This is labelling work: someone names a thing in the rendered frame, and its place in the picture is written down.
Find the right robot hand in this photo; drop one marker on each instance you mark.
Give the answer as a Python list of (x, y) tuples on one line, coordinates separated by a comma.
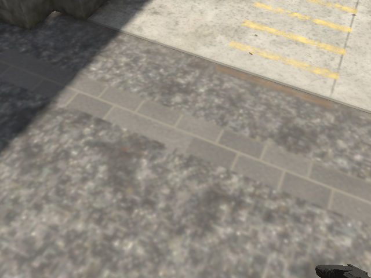
[(340, 271)]

